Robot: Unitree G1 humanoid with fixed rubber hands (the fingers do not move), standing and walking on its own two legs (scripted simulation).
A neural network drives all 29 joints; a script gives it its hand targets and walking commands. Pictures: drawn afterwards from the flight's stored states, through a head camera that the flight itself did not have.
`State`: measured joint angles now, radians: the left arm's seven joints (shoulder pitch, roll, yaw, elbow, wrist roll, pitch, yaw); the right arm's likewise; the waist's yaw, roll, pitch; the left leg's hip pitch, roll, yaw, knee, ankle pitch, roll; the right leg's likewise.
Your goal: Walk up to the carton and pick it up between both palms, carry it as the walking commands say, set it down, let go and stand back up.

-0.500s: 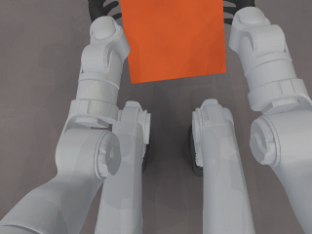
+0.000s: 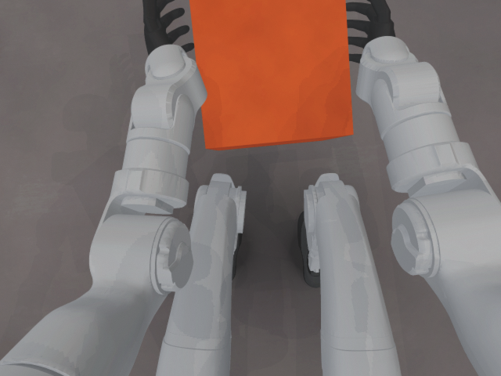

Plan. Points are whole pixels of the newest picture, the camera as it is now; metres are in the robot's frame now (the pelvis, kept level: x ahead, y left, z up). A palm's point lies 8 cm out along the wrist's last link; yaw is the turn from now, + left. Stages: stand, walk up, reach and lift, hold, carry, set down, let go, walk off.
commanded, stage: reach and lift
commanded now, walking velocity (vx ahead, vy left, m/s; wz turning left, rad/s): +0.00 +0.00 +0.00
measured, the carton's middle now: (266, 60) +0.54 +0.01 -0.12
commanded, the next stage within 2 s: none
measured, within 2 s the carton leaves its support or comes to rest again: neither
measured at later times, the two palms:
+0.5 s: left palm (141, 35) +0.49 +0.13 +0.05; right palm (404, 30) +0.50 -0.13 +0.03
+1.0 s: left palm out of the picture +0.48 +0.14 +0.18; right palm out of the picture +0.48 -0.13 +0.16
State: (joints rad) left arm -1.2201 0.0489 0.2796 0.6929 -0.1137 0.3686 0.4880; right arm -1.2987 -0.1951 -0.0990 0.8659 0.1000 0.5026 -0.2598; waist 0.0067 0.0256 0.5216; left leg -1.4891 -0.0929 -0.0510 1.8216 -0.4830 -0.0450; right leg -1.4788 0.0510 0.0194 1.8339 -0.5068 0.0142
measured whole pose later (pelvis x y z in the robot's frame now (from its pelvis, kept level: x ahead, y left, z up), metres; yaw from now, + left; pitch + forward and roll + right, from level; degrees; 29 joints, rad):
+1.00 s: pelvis +0.06 +0.00 +0.13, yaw +0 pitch +15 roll +0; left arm -0.82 -0.09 0.38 0.78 0.09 0.38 0.35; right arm -0.86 0.02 -0.30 0.91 -0.11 0.47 -0.21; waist 0.02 0.01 -0.11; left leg -1.16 -0.08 -0.06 1.35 -0.45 -0.03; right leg -1.16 0.05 0.04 1.37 -0.47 0.01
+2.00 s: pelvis +0.11 -0.01 +0.24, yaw -1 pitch +0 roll +1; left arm -0.60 -0.18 0.41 0.68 0.21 0.51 0.31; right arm -0.58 0.07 -0.22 0.83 -0.19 0.57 -0.15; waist 0.07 0.01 -0.15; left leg -0.50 -0.05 -0.06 0.82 -0.33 -0.01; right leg -0.51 0.04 0.07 0.86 -0.35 0.00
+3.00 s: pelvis +0.12 +0.02 +0.26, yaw -1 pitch -5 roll -1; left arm -0.56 -0.19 0.41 0.68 0.21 0.62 0.31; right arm -0.59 0.08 -0.27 0.80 -0.22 0.71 -0.14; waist 0.02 0.01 -0.15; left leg -0.32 -0.05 -0.06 0.70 -0.30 0.01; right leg -0.30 0.04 0.08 0.67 -0.29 0.01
